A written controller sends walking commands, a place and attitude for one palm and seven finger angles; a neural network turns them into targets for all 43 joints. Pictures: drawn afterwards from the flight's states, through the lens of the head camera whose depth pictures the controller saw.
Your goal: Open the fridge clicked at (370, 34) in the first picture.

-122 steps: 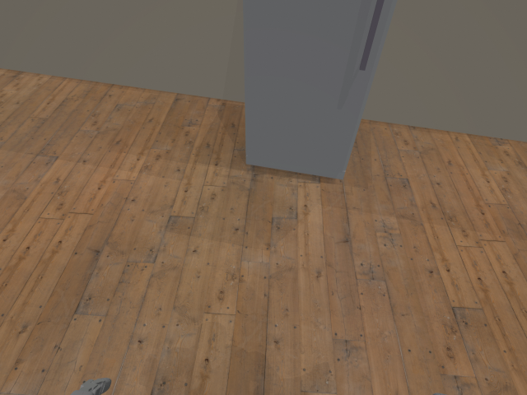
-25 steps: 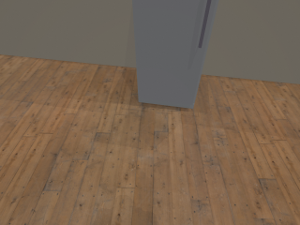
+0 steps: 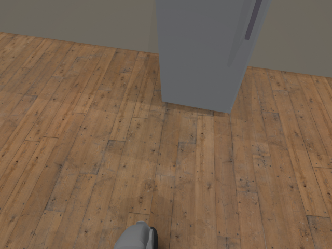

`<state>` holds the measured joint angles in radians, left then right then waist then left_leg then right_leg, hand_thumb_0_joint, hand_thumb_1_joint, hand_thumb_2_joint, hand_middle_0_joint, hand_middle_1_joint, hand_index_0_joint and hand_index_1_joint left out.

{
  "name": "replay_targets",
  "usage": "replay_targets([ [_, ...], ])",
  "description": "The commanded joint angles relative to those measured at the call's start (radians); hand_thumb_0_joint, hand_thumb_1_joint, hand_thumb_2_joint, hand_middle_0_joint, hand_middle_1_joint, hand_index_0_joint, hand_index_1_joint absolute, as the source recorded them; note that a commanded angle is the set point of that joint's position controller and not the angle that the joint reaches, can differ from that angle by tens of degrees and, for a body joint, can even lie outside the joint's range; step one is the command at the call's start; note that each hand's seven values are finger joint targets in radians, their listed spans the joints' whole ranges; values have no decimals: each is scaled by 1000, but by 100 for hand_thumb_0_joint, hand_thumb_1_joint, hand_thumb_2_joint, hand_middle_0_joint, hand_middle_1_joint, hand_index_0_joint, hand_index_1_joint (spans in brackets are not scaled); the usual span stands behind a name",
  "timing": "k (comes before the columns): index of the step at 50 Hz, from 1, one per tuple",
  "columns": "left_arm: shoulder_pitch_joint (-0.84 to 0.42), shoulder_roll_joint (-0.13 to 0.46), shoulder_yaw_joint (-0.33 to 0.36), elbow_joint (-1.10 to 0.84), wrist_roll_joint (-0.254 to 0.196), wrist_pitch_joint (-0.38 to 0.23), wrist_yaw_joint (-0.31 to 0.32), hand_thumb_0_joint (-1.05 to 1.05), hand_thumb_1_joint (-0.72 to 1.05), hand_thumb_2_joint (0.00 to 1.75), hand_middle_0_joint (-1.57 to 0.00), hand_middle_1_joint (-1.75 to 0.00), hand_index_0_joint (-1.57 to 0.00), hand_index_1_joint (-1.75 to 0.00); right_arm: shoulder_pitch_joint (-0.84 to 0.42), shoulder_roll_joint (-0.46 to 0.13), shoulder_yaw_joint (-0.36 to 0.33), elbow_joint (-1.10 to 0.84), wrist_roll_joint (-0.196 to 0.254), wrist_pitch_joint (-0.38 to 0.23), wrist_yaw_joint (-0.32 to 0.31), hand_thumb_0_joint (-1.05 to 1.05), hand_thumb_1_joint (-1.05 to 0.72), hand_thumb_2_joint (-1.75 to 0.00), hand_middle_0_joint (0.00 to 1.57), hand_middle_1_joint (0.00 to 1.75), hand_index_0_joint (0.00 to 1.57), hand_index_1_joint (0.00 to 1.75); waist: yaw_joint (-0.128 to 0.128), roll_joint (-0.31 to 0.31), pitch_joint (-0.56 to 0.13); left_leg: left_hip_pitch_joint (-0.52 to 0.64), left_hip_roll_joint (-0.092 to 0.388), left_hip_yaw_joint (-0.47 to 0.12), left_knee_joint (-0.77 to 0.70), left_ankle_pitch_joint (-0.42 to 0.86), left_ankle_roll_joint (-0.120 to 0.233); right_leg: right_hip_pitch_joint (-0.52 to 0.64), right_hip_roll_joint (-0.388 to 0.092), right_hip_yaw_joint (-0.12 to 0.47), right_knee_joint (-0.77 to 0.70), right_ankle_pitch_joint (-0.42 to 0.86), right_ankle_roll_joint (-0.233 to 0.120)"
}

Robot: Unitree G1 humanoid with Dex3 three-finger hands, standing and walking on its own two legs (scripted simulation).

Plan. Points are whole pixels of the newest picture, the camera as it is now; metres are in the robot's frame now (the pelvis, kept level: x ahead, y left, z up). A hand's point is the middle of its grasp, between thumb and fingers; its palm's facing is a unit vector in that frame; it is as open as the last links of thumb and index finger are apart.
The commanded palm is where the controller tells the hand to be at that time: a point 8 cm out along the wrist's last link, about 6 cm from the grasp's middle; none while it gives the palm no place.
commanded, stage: walk to a spot facing it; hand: right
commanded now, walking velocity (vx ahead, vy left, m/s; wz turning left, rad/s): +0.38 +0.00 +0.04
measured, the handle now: out of the picture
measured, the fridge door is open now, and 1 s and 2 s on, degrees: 0 0 0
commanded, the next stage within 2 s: take the last steps up to it in 0.36 s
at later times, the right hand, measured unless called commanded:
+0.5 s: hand (248, 235) +0.20 -0.20 -0.19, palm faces +0.13 +0.98 -0.16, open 7.3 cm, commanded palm none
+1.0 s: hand (238, 139) +0.50 -0.19 -0.15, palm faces +0.10 +0.97 -0.23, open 7.3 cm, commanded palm none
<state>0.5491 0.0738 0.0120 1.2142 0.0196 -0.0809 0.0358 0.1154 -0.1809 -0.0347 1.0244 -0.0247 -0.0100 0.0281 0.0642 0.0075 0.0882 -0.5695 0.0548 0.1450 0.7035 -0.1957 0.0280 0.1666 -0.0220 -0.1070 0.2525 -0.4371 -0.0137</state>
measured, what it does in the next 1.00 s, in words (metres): walks ahead: left foot, then right foot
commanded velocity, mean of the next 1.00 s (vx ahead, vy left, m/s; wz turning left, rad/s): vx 0.30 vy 0.00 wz -0.11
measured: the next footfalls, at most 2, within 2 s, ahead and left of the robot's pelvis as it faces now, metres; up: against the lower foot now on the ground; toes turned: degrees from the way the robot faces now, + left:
left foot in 0.06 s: +0.19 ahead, +0.11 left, +0.00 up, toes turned +8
right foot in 0.48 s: +0.38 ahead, -0.14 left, +0.00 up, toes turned -13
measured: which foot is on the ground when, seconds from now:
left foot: up 0.00-0.04, down 0.06-0.48, up 0.50-0.92, down 0.94-1.00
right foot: down 0.00-0.08, up 0.10-0.46, down 0.48-0.94, up 0.96-1.00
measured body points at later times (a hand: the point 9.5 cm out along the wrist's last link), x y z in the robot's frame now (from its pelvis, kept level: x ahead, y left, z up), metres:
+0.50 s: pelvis +0.26 -0.03 -0.01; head +0.28 -0.05 +0.44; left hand +0.39 +0.21 -0.13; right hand +0.20 -0.25 -0.17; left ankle +0.15 +0.10 -0.72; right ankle +0.35 -0.13 -0.73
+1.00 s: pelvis +0.43 +0.00 +0.00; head +0.44 +0.02 +0.45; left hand +0.38 +0.21 -0.17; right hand +0.50 -0.24 -0.13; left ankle +0.49 +0.09 -0.73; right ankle +0.35 -0.12 -0.70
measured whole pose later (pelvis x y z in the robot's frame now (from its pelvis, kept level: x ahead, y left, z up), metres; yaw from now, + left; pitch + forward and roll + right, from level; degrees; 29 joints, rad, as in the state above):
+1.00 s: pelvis +0.43 +0.00 +0.00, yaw -6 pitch -2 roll -1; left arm 0.40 0.15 0.06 1.15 0.02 -0.01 0.00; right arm 0.18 -0.16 -0.04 1.02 -0.04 -0.06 0.01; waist 0.04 -0.05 0.04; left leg -0.32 0.07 0.15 0.61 -0.25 0.03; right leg -0.23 -0.06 -0.08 0.82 -0.48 -0.01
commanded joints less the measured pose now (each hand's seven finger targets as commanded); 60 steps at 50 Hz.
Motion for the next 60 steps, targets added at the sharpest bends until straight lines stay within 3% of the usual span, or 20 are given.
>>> replay_targets([
  [1, 17, 219, 41, -30, -9, -10, 12, 0, 90, 90, -20, -30, -20, -30, 220, -73, -32, 2, -5, -44, -13, 0, -90, -90, 20, 30, 20, 30, -156, -140, -99, 416, -85, 42, -134, 59, 55, -156, -196, 21, 360, 1138, -64],
  [2, 10, 201, 40, -42, -16, -11, 1, 0, 90, 90, -20, -30, -20, -30, 365, -137, -53, 40, -13, -59, -21, 0, -90, -90, 20, 30, 20, 30, -218, -65, -185, 699, 33, -93, -151, 103, 103, -375, -170, 22, 620, 882, -39],
  [3, 59, 132, 30, -72, -30, -15, -8, 0, 90, 90, -20, -30, -20, -30, 474, -241, -79, 59, -12, -64, -38, 0, -90, -90, 20, 30, 20, 30, -226, 179, -326, 916, 342, -548, -226, 186, 222, -649, 3, -1, 994, 87, -3],
  [4, -2, 134, 33, -95, -31, -11, -6, 0, 90, 90, -20, -30, -20, -30, 468, -278, -86, 70, 9, -57, -40, 0, -90, -90, 20, 30, 20, 30, -209, 146, -318, 831, 438, -725, -365, 114, 279, -719, 14, 114, 1212, -115, -27],
  [6, -129, 123, 43, -126, -18, -2, -19, 0, 90, 90, -20, -30, -20, -30, 273, -184, -61, 23, 11, -56, -41, 0, -90, -90, 20, 30, 20, 30, -155, 47, -59, 493, 373, -577, -468, -137, 223, -774, -93, 132, 1222, 52, -31],
  [10, -95, 69, 34, -123, 5, 46, -28, 0, 90, 90, -20, -30, -20, -30, 166, -76, -24, 13, -4, -77, -47, 0, -90, -90, 20, 30, 20, 30, -26, 10, 0, 215, 263, -242, -483, 28, 134, -665, -145, 114, 1010, 110, 1],
  [20, -374, 108, 34, -242, 3, 28, -66, 0, 90, 90, -20, -30, -20, -30, 277, -129, -33, 44, -1, -72, -39, 0, -90, -90, 20, 30, 20, 30, -88, 100, 0, 426, 201, -95, -398, 279, 94, -611, -83, -40, 423, 237, 14],
  [22, -282, 145, 45, -213, 8, 21, -57, 0, 90, 90, -20, -30, -20, -30, 276, -139, -33, 47, 4, -68, -42, 0, -90, -90, 20, 30, 20, 30, -32, 50, -53, 427, 176, -48, -232, 427, 70, -429, -39, -73, 314, 275, 0],
  [23, -159, 197, 58, -176, 13, 15, -49, 0, 90, 90, -20, -30, -20, -30, 281, -121, -30, 47, 8, -64, -42, 0, -90, -90, 20, 30, 20, 30, 17, -41, -132, 358, 135, -14, -30, 418, 33, -225, -61, -29, 255, 385, -20],
  [24, -39, 313, 81, -157, 24, 10, -35, 0, 90, 90, -20, -30, -20, -30, 319, -74, -23, 28, 21, -62, -39, 0, -90, -90, 20, 30, 20, 30, 49, -264, -255, 147, 14, 46, 253, 74, -28, 14, -306, 273, 228, 633, -115],
  [25, 25, 362, 84, -140, 8, 17, -27, 0, 90, 90, -20, -30, -20, -30, 294, -62, -13, -1, 22, -68, -38, 0, -90, -90, 20, 30, 20, 30, 56, -343, -312, 35, -46, -17, 521, -422, -37, 77, -467, 463, 141, 847, -227],
  [28, -161, 260, 60, -170, 0, 10, -16, 0, 90, 90, -20, -30, -20, -30, 166, -80, -23, -7, 9, -55, -34, 0, -90, -90, 20, 30, 20, 30, 4, -120, -74, -56, 69, -114, 594, -276, -39, -207, -390, 332, 62, 639, -198],
  [32, -229, 196, 44, -170, -4, 0, -14, 0, 90, 90, -20, -30, -20, -30, 255, -20, -21, 31, -1, -16, -25, 0, -90, -90, 20, 30, 20, 30, -73, -153, -70, 90, 85, -86, 425, -137, -61, -372, -258, 118, -17, 467, -120],
  [42, -169, 225, 69, -144, 8, 22, -19, 0, 90, 90, -20, -30, -20, -30, 73, -20, -26, -46, -5, -15, -15, 0, -90, -90, 20, 30, 20, 30, -40, -142, -4, 147, 54, -29, -34, -84, -69, -341, -253, 164, -35, 214, -154],
  [45, -181, 208, 65, -138, 6, 28, -19, 0, 90, 90, -20, -30, -20, -30, 179, -44, -38, -9, -8, -31, -16, 0, -90, -90, 20, 30, 20, 30, -97, -58, -39, 384, 11, -5, -206, -7, -53, -417, -199, 128, 120, 148, -101],
  [46, -180, 184, 60, -140, 1, 27, -23, 0, 90, 90, -20, -30, -20, -30, 274, -90, -47, 20, -11, -42, -21, 0, -90, -90, 20, 30, 20, 30, -139, 35, -80, 543, 69, -87, -277, -53, -30, -509, -134, 68, 295, 115, -65],
  [47, -174, 119, 47, -164, -6, 23, -32, 0, 90, 90, -20, -30, -20, -30, 380, -190, -66, 47, -17, -53, -31, 0, -90, -90, 20, 30, 20, 30, -173, 304, -115, 688, 304, -390, -393, -134, 49, -715, -16, -41, 588, -50, -19],
  [48, -216, 149, 46, -199, -2, 33, -36, 0, 90, 90, -20, -30, -20, -30, 440, -236, -67, 52, -1, -49, -40, 0, -90, -90, 20, 30, 20, 30, -184, 313, -117, 673, 418, -570, -508, -188, 118, -804, -7, 16, 787, -164, -15],
  [55, -198, 93, 51, -147, 8, 62, -48, 0, 90, 90, -20, -30, -20, -30, 256, -52, -22, 22, -1, -70, -51, 0, -90, -90, 20, 30, 20, 30, -54, 99, 12, 363, 252, -156, -531, 57, 79, -721, -107, 66, 827, 182, 19],
  [60, -312, 84, 43, -192, 1, 61, -60, 0, 90, 90, -20, -30, -20, -30, 316, -76, -18, 59, -1, -77, -50, 0, -90, -90, 20, 30, 20, 30, -76, 106, 13, 422, 234, -99, -506, 254, 98, -700, -95, 12, 579, 220, 36],
])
